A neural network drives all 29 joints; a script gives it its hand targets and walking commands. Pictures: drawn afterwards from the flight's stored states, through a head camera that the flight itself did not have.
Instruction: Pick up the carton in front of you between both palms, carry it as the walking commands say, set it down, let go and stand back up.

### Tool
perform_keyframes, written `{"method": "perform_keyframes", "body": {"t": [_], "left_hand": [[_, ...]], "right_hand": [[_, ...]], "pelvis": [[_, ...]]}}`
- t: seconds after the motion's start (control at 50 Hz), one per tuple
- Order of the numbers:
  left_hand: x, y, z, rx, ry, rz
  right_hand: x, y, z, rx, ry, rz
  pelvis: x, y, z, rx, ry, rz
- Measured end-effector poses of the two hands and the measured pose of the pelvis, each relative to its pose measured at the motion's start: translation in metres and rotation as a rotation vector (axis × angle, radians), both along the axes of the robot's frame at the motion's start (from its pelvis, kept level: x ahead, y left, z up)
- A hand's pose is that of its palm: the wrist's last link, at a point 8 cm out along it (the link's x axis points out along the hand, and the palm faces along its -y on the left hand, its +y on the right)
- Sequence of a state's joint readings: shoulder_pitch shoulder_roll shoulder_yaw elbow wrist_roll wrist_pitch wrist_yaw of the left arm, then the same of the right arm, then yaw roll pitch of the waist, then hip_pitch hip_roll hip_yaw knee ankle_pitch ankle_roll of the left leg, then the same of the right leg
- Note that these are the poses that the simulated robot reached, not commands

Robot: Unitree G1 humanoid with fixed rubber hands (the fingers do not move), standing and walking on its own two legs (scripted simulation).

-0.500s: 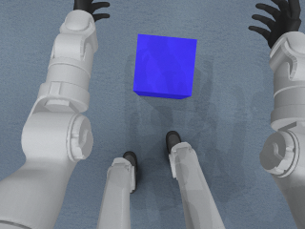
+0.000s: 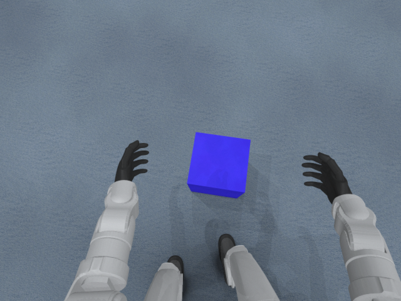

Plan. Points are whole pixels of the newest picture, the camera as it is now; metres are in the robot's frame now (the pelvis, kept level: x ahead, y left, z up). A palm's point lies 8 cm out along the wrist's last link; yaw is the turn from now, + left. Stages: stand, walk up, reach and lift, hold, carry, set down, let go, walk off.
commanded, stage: let go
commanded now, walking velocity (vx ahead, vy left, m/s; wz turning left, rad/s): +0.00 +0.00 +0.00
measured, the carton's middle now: (217, 168) +0.48 -0.08 -0.60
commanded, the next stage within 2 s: stand in 0.96 s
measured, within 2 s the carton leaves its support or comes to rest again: neither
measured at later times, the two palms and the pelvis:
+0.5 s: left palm (39, 260) +0.24 +0.26 -0.03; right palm (326, 255) +0.20 -0.19 -0.02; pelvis +0.05 +0.04 +0.05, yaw -1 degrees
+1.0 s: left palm (38, 271) +0.22 +0.26 -0.03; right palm (341, 250) +0.21 -0.22 -0.02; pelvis +0.06 +0.04 +0.04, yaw -1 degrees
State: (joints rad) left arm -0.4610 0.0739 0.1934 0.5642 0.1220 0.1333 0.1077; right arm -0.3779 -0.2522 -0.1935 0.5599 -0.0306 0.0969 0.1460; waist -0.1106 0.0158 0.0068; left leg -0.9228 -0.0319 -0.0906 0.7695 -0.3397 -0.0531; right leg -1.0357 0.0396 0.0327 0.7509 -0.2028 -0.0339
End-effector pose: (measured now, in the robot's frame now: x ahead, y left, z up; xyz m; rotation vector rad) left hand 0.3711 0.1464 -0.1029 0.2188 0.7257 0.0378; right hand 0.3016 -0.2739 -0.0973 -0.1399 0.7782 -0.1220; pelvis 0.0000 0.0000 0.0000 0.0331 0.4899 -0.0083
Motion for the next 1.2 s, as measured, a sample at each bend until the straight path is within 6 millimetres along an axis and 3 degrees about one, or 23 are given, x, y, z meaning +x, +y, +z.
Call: {"method": "perform_keyframes", "body": {"t": [0.24,0.34,0.52,0.66,0.76,0.98,1.2], "left_hand": [[-0.074,0.055,0.043,-0.006,0.025,-0.007],[-0.103,0.082,0.057,-0.011,0.029,0.002],[-0.139,0.122,0.078,-0.010,0.045,0.026],[-0.151,0.136,0.085,-0.015,0.059,0.038],[-0.149,0.134,0.085,-0.022,0.058,0.038],[-0.148,0.116,0.079,0.003,0.047,0.039],[-0.182,0.166,0.071,0.202,0.185,0.111]], "right_hand": [[-0.078,0.042,0.050,0.008,0.012,-0.002],[-0.100,0.061,0.067,0.005,0.023,0.001],[-0.099,0.083,0.077,0.003,0.021,0.023],[-0.087,0.091,0.077,-0.002,0.017,0.042],[-0.086,0.089,0.077,-0.014,0.028,0.039],[-0.095,0.060,0.077,-0.083,0.052,-0.005],[-0.111,0.016,0.049,-0.160,0.117,0.024]], "pelvis": [[0.026,0.013,0.031,-0.027,-0.232,-0.008],[0.037,0.024,0.040,-0.043,-0.328,-0.008],[0.052,0.046,0.048,-0.060,-0.460,-0.011],[0.058,0.053,0.048,-0.063,-0.513,-0.008],[0.059,0.052,0.047,-0.063,-0.527,-0.009],[0.056,0.037,0.044,-0.056,-0.511,-0.016],[0.060,0.025,0.039,-0.041,-0.478,0.008]]}}
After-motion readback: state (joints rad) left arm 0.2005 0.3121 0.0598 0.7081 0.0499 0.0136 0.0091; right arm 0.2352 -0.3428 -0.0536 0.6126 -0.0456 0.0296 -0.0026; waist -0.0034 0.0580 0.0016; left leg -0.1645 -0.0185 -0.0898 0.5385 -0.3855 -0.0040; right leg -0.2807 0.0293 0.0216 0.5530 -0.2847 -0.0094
